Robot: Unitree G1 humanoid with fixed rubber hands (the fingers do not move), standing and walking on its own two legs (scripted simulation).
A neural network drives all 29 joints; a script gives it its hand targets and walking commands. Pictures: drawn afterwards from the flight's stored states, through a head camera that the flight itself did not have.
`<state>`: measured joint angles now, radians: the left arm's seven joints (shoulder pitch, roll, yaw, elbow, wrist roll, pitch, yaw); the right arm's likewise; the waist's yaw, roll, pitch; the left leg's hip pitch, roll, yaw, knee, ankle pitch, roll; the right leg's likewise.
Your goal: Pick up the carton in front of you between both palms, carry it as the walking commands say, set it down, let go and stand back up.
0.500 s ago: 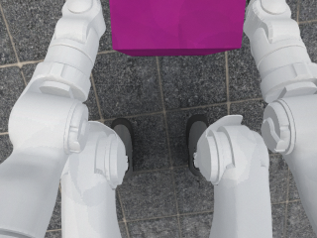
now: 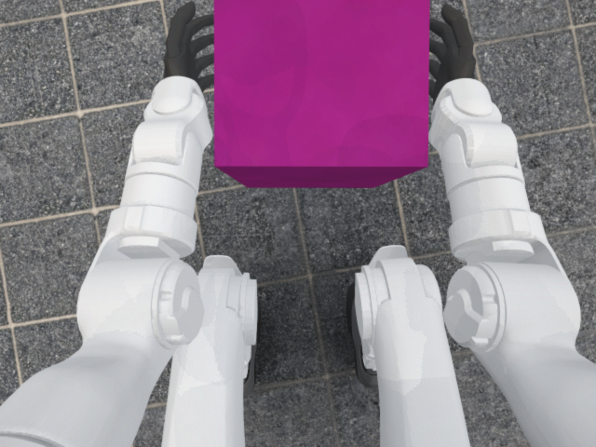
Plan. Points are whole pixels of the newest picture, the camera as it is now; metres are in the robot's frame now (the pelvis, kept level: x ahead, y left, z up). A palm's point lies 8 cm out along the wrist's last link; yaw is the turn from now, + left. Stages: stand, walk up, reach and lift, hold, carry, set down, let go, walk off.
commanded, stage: reach and lift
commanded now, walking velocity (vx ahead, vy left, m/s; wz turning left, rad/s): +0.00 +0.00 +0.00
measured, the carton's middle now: (314, 104) +0.52 -0.03 -0.15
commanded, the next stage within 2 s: none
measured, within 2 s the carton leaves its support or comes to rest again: neither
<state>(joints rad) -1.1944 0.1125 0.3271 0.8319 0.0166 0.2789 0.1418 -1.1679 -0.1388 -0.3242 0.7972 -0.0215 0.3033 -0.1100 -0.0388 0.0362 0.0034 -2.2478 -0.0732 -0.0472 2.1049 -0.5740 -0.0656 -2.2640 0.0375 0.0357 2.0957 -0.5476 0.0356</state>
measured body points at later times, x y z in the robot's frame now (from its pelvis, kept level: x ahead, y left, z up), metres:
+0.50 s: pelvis +0.00 +0.01 +0.12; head +0.25 -0.01 +0.50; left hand +0.50 +0.12 +0.07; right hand +0.48 -0.18 +0.07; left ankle +0.11 +0.13 -0.36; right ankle +0.11 -0.12 -0.36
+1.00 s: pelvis +0.06 +0.00 +0.27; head +0.18 -0.01 +0.70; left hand +0.45 +0.13 +0.23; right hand +0.44 -0.17 +0.23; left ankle +0.11 +0.13 -0.36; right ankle +0.11 -0.12 -0.36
